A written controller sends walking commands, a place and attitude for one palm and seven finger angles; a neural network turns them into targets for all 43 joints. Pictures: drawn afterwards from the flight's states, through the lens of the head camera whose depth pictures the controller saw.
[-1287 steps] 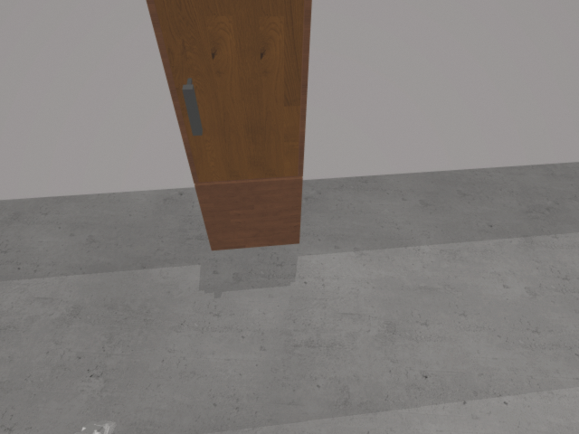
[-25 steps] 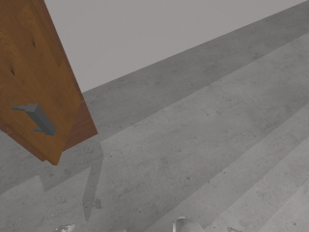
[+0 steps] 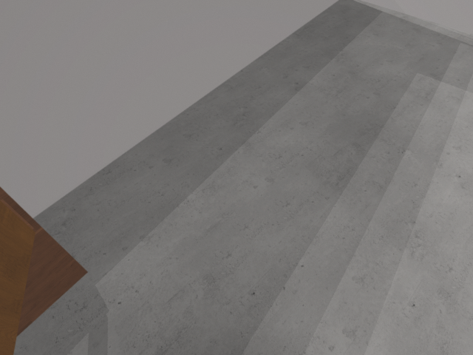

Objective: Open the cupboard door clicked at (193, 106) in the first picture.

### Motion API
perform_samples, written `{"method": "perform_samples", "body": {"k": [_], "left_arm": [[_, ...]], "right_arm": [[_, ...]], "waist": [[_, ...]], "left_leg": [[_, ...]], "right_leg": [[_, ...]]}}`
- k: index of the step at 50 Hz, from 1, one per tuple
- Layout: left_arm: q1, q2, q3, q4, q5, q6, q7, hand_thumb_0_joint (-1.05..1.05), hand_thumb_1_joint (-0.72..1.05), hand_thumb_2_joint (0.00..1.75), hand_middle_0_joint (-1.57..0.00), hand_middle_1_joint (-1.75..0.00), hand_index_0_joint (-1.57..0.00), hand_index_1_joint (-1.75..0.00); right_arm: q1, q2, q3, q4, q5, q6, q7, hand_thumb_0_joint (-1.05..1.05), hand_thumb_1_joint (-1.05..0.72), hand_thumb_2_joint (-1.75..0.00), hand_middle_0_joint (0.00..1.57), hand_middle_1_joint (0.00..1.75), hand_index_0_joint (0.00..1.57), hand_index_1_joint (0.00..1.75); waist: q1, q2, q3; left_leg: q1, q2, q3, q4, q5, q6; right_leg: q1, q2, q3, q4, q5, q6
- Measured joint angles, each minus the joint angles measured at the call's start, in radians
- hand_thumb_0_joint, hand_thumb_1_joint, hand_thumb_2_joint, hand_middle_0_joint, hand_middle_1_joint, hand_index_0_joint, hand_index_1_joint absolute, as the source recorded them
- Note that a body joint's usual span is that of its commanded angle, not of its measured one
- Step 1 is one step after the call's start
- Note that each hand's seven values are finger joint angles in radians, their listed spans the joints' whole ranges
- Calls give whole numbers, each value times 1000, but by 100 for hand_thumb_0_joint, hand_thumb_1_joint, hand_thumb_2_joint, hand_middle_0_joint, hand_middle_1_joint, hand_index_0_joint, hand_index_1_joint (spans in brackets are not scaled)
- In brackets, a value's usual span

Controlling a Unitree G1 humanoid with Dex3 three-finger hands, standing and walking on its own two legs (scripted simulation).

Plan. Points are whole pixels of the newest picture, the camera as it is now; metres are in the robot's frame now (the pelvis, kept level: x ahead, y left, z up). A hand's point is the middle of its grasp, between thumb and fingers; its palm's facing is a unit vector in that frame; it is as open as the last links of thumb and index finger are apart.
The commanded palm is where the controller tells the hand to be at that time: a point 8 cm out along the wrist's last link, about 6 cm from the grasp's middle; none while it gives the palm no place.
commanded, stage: walk to a spot facing it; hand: left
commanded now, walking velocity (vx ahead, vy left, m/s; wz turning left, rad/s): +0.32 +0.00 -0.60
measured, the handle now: out of the picture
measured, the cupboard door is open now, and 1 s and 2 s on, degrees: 52 52 52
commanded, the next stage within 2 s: turn to face it in 1.26 s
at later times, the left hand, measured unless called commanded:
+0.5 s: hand (227, 242) +0.38 +0.04 -0.16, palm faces -0.31 -0.93 -0.21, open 7.3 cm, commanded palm none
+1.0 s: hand (235, 246) +0.38 +0.02 -0.18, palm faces -0.25 -0.96 -0.15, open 7.3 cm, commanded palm none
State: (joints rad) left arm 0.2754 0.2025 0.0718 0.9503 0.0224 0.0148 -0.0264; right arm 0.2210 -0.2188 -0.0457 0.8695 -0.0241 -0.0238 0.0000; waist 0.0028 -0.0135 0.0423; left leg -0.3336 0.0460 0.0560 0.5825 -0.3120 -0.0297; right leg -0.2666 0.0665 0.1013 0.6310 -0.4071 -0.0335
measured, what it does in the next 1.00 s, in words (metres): walks ahead, turning right: right foot, then left foot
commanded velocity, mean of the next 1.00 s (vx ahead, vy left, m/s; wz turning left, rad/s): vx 0.36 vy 0.00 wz -0.24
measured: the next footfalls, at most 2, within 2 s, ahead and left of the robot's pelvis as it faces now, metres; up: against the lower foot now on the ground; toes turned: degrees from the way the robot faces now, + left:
right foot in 0.42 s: +0.25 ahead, -0.18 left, +0.00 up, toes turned -22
left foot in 0.96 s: +0.57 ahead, -0.10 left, +0.00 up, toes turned -15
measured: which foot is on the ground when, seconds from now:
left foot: down 0.00-0.40, up 0.42-0.94, down 0.96-1.00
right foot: up 0.00-0.40, down 0.42-0.94, up 0.96-1.00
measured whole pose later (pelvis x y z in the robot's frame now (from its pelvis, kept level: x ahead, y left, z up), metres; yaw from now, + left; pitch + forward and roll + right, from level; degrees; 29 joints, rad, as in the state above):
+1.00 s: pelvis +0.42 -0.16 -0.01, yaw -22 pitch -1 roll +1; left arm 0.47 0.13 0.03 1.16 0.01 -0.05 0.00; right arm 0.05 -0.15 -0.03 0.95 -0.03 -0.07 0.00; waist 0.04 -0.03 0.07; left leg -0.40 0.04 0.13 0.64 -0.21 0.06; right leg -0.15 0.04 -0.03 0.98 -0.48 -0.06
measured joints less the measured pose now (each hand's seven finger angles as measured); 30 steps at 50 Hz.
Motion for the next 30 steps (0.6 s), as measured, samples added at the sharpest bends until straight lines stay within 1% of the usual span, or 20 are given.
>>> {"method": "perform_samples", "body": {"k": [1,2,4,6,8,11,14,17,19,20,21,22,23,24,25,26,27,28,30], "left_arm": [[0,1,4,9,-1,7,-3,0,91,90,-20,-30,-21,-30],[-4,5,8,18,3,11,-7,0,91,90,-20,-30,-21,-30],[-21,14,16,25,12,12,-18,1,91,90,-20,-29,-20,-30],[-44,20,21,16,16,9,-28,1,91,90,-20,-29,-20,-30],[-67,20,21,2,14,4,-32,1,91,90,-20,-29,-20,-30],[-105,15,16,-12,11,3,-34,1,91,90,-19,-29,-20,-30],[-156,10,9,-16,9,8,-35,1,91,90,-19,-29,-20,-30],[-210,5,1,-20,7,8,-37,1,91,90,-19,-29,-20,-30],[-238,3,-4,-29,6,-4,-36,1,91,90,-19,-29,-20,-30],[-245,6,-7,-36,5,-19,-36,1,91,90,-19,-29,-20,-30],[-249,11,-7,-43,6,-38,-32,0,91,90,-19,-29,-20,-30],[-254,10,-4,-46,-1,-55,-24,0,91,90,-19,-29,-20,-30],[-252,7,-5,-45,-7,-65,-15,0,91,90,-19,-29,-20,-30],[-243,3,-7,-41,-12,-68,-7,0,91,90,-19,-29,-20,-30],[-229,-1,-10,-34,-14,-68,2,0,91,90,-20,-29,-20,-30],[-210,-7,-13,-24,-14,-67,9,0,91,90,-20,-29,-20,-30],[-189,-13,-15,-10,-12,-66,14,0,91,90,-20,-29,-20,-30],[-166,-19,-17,4,-10,-66,18,0,91,90,-20,-29,-20,-30],[-127,-20,4,25,-17,-74,34,-2,94,90,-20,-29,-21,-30]], "right_arm": [[4,7,5,-1,-6,-14,-7,0,-90,-90,20,30,20,30],[13,16,11,0,-11,-22,-10,0,-90,-90,20,30,20,30],[47,37,23,5,-14,-28,-13,0,-90,-90,20,30,20,30],[83,54,32,25,-11,-33,-18,0,-90,-90,20,30,20,30],[118,67,39,53,-8,-39,-23,0,-90,-90,20,30,20,30],[167,77,43,92,-7,-42,-24,0,-90,-90,20,30,20,30],[216,80,40,126,-11,-38,-24,0,-90,-90,20,30,20,30],[262,74,36,160,-14,-28,-23,0,-90,-90,20,30,20,30],[292,68,35,183,-13,-19,-20,0,-90,-90,20,30,20,30],[309,68,35,196,-9,-13,-17,0,-90,-90,20,30,20,30],[320,73,35,210,0,-3,-12,0,-90,-90,20,30,20,30],[305,72,33,223,9,10,-10,0,-90,-90,20,30,20,30],[279,69,28,231,13,22,-9,0,-90,-90,20,30,20,30],[250,64,21,233,15,29,-9,1,-90,-90,20,30,20,30],[218,60,14,229,13,32,-11,1,-90,-90,20,30,20,30],[185,56,8,220,10,32,-12,1,-90,-90,20,30,20,30],[153,52,4,206,6,30,-13,1,-90,-90,20,30,20,30],[122,51,1,190,4,28,-12,1,-91,-90,20,30,20,30],[74,52,-4,156,0,19,-9,1,-91,-90,20,30,20,30]], "waist": [[-3,-3,0],[-5,-11,0],[-6,-24,-2],[-1,-31,0],[3,-29,7],[-6,-17,20],[-31,-8,38],[-60,3,56],[-73,17,66],[-73,17,68],[-69,5,66],[-64,5,79],[-65,7,93],[-67,9,101],[-68,10,103],[-68,11,100],[-68,10,94],[-68,9,85],[-62,9,62]], "left_leg": [[1,5,13,20,21,19],[13,9,30,29,10,33],[56,15,58,-7,-9,40],[108,20,84,-76,0,31],[158,29,111,-138,11,23],[225,45,154,-195,4,11],[284,56,193,-220,-24,-8],[336,71,226,-213,-70,-38],[357,98,239,-162,-122,-62],[348,116,239,-89,-156,-66],[304,132,227,48,-179,-55],[232,140,170,239,-210,-43],[154,132,103,421,-211,-33],[80,120,54,558,-182,-25],[14,113,25,638,-143,-21],[-43,111,10,668,-106,-19],[-92,112,3,662,-75,-19],[-134,113,-1,633,-49,-21],[-198,112,-9,545,-2,-23]], "right_leg": [[-40,-3,-15,112,-50,-1],[-86,-12,-34,232,-66,-1],[-181,-42,-78,431,-10,5],[-262,-78,-110,539,83,18],[-325,-105,-130,569,139,27],[-377,-129,-158,499,186,33],[-377,-142,-188,335,212,27],[-333,-133,-215,168,201,5],[-273,-108,-238,80,173,-22],[-224,-95,-248,31,175,-38],[-199,-95,-245,15,201,-62],[-201,-88,-245,60,181,-73],[-189,-80,-246,85,147,-77],[-165,-71,-245,82,122,-77],[-135,-60,-242,59,112,-76],[-104,-51,-237,22,118,-69],[-74,-41,-231,-20,130,-66],[-45,-33,-224,-60,139,-70],[10,-18,-214,-135,151,-80]]}}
